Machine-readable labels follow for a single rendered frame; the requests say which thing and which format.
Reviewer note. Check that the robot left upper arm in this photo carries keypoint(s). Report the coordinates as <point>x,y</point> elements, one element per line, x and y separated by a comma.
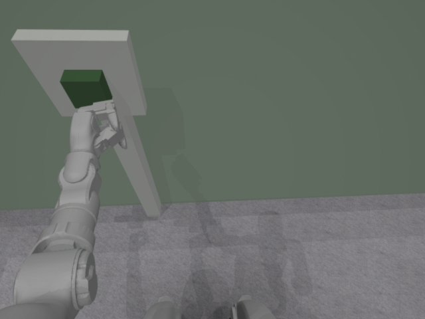
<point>54,285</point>

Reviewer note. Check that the panel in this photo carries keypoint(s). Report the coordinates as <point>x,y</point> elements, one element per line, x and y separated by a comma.
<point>49,52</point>

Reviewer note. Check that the left robot shin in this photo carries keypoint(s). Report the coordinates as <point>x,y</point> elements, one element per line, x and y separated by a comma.
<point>164,298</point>

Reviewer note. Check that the button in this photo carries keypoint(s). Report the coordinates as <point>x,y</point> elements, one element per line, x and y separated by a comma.
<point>84,87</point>

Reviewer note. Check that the left robot thigh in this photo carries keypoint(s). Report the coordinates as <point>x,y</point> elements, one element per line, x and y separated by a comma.
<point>163,310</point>

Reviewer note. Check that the left robot hand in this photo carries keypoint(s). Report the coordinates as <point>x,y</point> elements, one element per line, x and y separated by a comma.
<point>87,136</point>

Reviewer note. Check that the left robot forearm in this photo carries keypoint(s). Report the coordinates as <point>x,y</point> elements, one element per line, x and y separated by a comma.
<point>75,215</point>

